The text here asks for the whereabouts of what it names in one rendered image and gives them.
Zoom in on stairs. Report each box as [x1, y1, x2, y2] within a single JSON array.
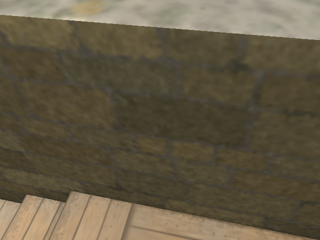
[[0, 194, 65, 240]]

